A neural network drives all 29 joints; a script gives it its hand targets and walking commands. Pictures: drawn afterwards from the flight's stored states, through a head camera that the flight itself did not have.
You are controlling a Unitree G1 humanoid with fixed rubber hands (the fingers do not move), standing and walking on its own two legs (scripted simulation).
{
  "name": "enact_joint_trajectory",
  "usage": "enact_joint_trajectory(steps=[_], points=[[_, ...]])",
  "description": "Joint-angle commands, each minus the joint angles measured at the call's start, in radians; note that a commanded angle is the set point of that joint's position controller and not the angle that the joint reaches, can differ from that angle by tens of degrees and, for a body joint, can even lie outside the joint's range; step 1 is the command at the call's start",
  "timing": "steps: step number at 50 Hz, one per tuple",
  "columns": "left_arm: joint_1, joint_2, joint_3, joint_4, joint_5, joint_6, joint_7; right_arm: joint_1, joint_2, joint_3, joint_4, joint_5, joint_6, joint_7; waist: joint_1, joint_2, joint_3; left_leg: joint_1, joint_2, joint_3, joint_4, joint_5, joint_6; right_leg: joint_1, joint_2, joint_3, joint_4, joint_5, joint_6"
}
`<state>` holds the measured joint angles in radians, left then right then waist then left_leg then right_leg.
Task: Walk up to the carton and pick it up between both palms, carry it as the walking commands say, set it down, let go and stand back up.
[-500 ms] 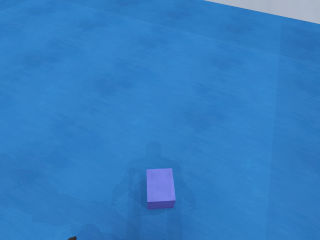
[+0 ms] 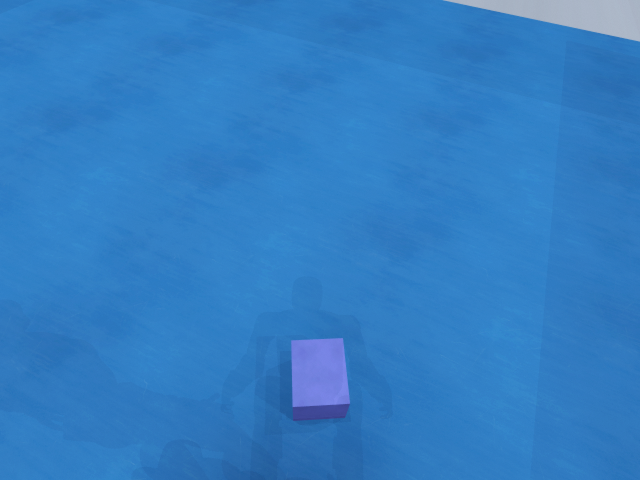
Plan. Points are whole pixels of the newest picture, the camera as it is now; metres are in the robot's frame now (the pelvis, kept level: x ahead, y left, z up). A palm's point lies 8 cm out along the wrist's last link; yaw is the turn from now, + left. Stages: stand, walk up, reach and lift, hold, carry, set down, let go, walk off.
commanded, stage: walk up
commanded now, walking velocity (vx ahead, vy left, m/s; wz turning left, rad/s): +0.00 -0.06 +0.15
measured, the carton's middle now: (318, 379) +0.46 -0.01 -0.70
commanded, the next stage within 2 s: stand in 0.10 s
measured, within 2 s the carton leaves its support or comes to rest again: neither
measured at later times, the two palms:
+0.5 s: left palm out of the picture +0.08 +0.25 -0.13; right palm out of the picture +0.08 -0.23 -0.12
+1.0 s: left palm (158, 450) +0.17 +0.23 -0.15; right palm (462, 430) +0.21 -0.21 -0.15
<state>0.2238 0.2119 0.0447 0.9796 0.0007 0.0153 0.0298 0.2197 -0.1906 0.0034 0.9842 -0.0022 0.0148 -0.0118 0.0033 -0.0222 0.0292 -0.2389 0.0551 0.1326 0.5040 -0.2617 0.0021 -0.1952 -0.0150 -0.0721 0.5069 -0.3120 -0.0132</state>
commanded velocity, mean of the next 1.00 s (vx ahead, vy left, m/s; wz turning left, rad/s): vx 0.00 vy -0.01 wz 0.01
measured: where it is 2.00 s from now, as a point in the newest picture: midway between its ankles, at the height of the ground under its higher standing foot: outside the picture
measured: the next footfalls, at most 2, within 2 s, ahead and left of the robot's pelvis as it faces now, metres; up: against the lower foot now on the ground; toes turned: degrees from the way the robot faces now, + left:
none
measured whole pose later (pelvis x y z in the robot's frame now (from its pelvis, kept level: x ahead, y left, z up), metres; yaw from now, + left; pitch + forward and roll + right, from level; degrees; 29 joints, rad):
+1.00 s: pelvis -0.05 +0.00 -0.04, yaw +1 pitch +17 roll +1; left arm -0.11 0.16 0.12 0.60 0.00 0.23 0.03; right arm -0.21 -0.22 -0.01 0.64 0.00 0.25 0.03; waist 0.00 -0.01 0.02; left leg -0.81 0.05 0.12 0.77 -0.27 0.01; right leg -0.78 -0.05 -0.07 0.84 -0.36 -0.02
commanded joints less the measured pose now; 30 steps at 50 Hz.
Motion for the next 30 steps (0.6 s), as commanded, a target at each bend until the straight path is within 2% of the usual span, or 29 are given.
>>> enact_joint_trajectory(steps=[1,2,3,4,5,6,8,9,10,11,12,13,14,15,17,18,19,20,21,22,23,24,25,26,27,28,29,30], points=[[0.061,0.067,0.024,-0.048,0.022,-0.009,0.01,0.062,-0.129,-0.061,-0.035,-0.005,-0.015,-0.008,0.009,0.061,-0.119,0.072,0.138,-0.187,-0.089,0.462,0.04,0.028,-0.067,0.018,-0.038,0.256,0.0],[0.07,0.058,0.022,-0.047,0.025,-0.006,0.014,0.045,-0.133,-0.066,-0.047,-0.007,-0.015,-0.007,0.018,0.102,-0.096,0.033,0.132,-0.18,-0.07,0.431,0.041,0.033,-0.081,0.024,-0.033,0.255,-0.003],[0.088,0.078,0.022,-0.038,0.025,-0.003,0.011,0.024,-0.142,-0.064,-0.053,-0.004,-0.011,-0.012,0.022,0.037,-0.091,0.011,0.138,-0.169,-0.068,0.383,0.031,0.05,-0.083,0.016,-0.046,0.265,0.0],[0.09,0.071,0.021,-0.043,0.021,-0.003,0.011,0.015,-0.15,-0.063,-0.045,-0.006,-0.009,-0.012,0.025,0.101,-0.081,-0.012,0.113,-0.152,-0.085,0.293,0.026,0.068,-0.095,0.029,-0.052,0.272,-0.006],[0.1,0.106,0.023,-0.031,0.022,-0.004,0.011,0.003,-0.128,-0.062,-0.049,-0.001,-0.009,-0.009,0.036,0.013,-0.079,-0.048,0.103,-0.145,-0.087,0.268,0.014,0.084,-0.094,0.017,-0.068,0.221,-0.021],[0.087,0.075,0.02,-0.037,0.032,-0.007,0.006,0.025,-0.136,-0.062,-0.045,-0.003,-0.003,-0.009,0.018,0.029,-0.074,-0.056,0.073,-0.106,-0.057,0.193,0.019,0.099,-0.122,0.05,-0.096,0.283,-0.022],[0.092,0.1,0.016,-0.034,0.029,-0.008,0.013,0.011,-0.083,-0.055,-0.054,-0.003,-0.002,-0.006,0.037,-0.059,-0.037,-0.109,0.024,-0.049,-0.018,0.084,-0.007,0.084,-0.15,0.106,-0.138,0.201,-0.055],[0.099,0.092,0.016,-0.044,0.029,-0.012,0.013,0.017,-0.075,-0.049,-0.047,-0.006,-0.004,-0.008,0.028,-0.067,-0.081,-0.092,0.016,-0.05,0.0,0.08,-0.011,0.102,-0.169,0.135,-0.146,0.207,-0.069],[0.063,0.108,0.017,-0.044,0.032,-0.009,0.017,0.036,-0.102,-0.059,-0.033,-0.007,-0.012,-0.009,0.016,-0.026,-0.077,-0.071,0.017,-0.026,-0.012,0.117,-0.011,0.099,-0.17,0.113,-0.136,0.235,-0.07],[0.048,0.11,0.014,-0.033,0.027,-0.007,0.015,0.034,-0.103,-0.055,-0.03,-0.004,-0.009,-0.008,0.005,-0.042,-0.066,-0.036,0.026,-0.053,-0.043,0.146,-0.01,0.047,-0.163,0.113,-0.124,0.278,-0.066],[0.032,0.095,0.017,-0.047,0.024,-0.005,0.007,0.014,-0.111,-0.054,-0.053,-0.004,-0.011,-0.006,0.007,-0.027,-0.061,0.01,0.04,-0.061,-0.046,0.197,0.0,-0.001,-0.141,0.097,-0.127,0.302,-0.048],[0.004,0.09,0.016,-0.055,0.024,-0.013,0.008,0.03,-0.1,-0.055,-0.029,-0.002,-0.017,-0.003,-0.001,-0.034,-0.079,0.023,0.056,-0.09,-0.073,0.244,0.003,0.001,-0.121,0.071,-0.092,0.281,-0.044],[0.044,0.089,0.016,-0.042,0.026,-0.015,0.014,0.051,-0.092,-0.052,-0.02,-0.003,-0.014,-0.003,0.009,-0.02,-0.084,0.061,0.077,-0.093,-0.089,0.298,0.014,-0.007,-0.118,0.067,-0.094,0.294,-0.036],[0.031,0.056,0.009,-0.058,0.02,-0.017,0.009,0.061,-0.098,-0.053,-0.016,-0.005,-0.017,-0.006,-0.003,0.085,-0.101,0.078,0.095,-0.129,-0.11,0.321,0.024,-0.021,-0.098,0.059,-0.079,0.257,-0.022],[0.05,0.055,0.004,-0.042,0.019,-0.018,0.014,0.049,-0.121,-0.057,-0.025,-0.006,-0.017,-0.009,0.007,0.127,-0.123,0.096,0.12,-0.161,-0.129,0.359,0.035,-0.004,-0.081,0.045,-0.068,0.23,-0.018],[0.066,0.058,0.002,-0.036,0.022,-0.022,0.011,0.039,-0.111,-0.056,-0.032,-0.006,-0.014,-0.004,0.019,0.09,-0.103,0.063,0.11,-0.164,-0.111,0.34,0.036,0.021,-0.082,0.045,-0.09,0.245,-0.011],[0.081,0.071,0.005,-0.034,0.021,-0.021,0.009,0.027,-0.114,-0.054,-0.024,-0.001,-0.012,-0.004,0.024,0.024,-0.091,0.025,0.1,-0.156,-0.089,0.307,0.031,0.041,-0.092,0.054,-0.106,0.251,-0.013],[0.089,0.075,0.007,-0.028,0.023,-0.019,0.007,0.028,-0.078,-0.048,-0.035,-0.001,-0.01,-0.007,0.023,-0.025,-0.114,0.035,0.076,-0.106,-0.078,0.262,0.018,0.036,-0.113,0.063,-0.119,0.261,-0.022],[0.065,0.06,0.008,-0.029,0.024,-0.015,0.003,0.046,-0.065,-0.038,-0.025,-0.004,-0.005,-0.011,0.023,-0.031,-0.056,-0.018,0.066,-0.099,-0.084,0.241,0.019,0.048,-0.115,0.058,-0.113,0.272,-0.026],[0.078,0.083,0.012,-0.022,0.023,-0.01,0.011,0.044,-0.106,-0.055,-0.027,-0.01,-0.008,-0.009,0.015,0.066,-0.026,-0.022,0.052,-0.093,-0.089,0.204,0.01,0.027,-0.117,0.081,-0.107,0.273,-0.022],[-0.556,0.138,-0.028,-0.455,-0.021,0.013,-0.021,-0.528,-0.102,0.056,-0.537,0.046,0.023,-0.009,0.02,-0.057,-0.016,-0.254,-0.07,-0.091,0.072,-0.044,0.021,-0.304,-0.031,0.116,-0.013,-0.057,0.006],[-0.407,0.101,-0.006,-0.374,-0.019,0.084,-0.017,-0.33,-0.06,0.07,-0.448,0.023,0.089,-0.004,-0.039,-0.04,-0.007,-0.118,-0.079,-0.089,0.087,-0.029,0.049,-0.342,-0.009,0.092,-0.036,-0.084,-0.008],[-0.39,0.099,-0.027,-0.421,-0.058,0.144,-0.014,-0.334,-0.159,0.037,-0.478,0.02,0.144,0.0,-0.035,-0.031,-0.025,-0.099,-0.072,-0.081,0.064,-0.015,0.027,-0.33,-0.005,0.065,-0.035,-0.088,-0.023],[-0.327,0.084,-0.024,-0.406,-0.07,0.195,-0.016,-0.344,-0.179,0.027,-0.461,0.012,0.2,0.01,-0.01,-0.024,-0.038,-0.105,-0.056,-0.089,0.061,0.016,0.021,-0.337,-0.009,0.052,-0.028,-0.05,-0.025],[-0.298,0.064,0.002,-0.394,-0.061,0.239,-0.016,-0.31,-0.229,0.005,-0.449,0.0,0.244,0.019,0.009,0.067,-0.102,-0.069,-0.057,-0.077,0.066,0.075,-0.004,-0.319,-0.016,0.072,-0.013,-0.002,-0.046],[-0.205,0.058,0.001,-0.338,-0.054,0.301,-0.017,-0.243,-0.175,0.049,-0.398,0.016,0.3,0.028,0.037,0.063,-0.04,-0.051,-0.046,-0.083,0.064,0.129,0.012,-0.327,-0.006,0.074,-0.002,0.03,-0.047],[-0.18,0.035,0.01,-0.358,-0.04,0.336,-0.018,-0.22,-0.153,0.037,-0.381,0.019,0.331,0.039,0.041,0.11,-0.092,-0.03,-0.043,-0.094,0.055,0.171,-0.001,-0.305,0.0,0.081,-0.002,0.065,-0.05],[-0.115,0.035,0.043,-0.321,-0.012,0.365,-0.013,-0.171,-0.152,0.006,-0.355,-0.017,0.358,0.044,0.03,0.076,-0.108,0.014,-0.042,-0.118,0.08,0.301,0.0,-0.326,0.017,0.073,0.015,0.151,-0.05]])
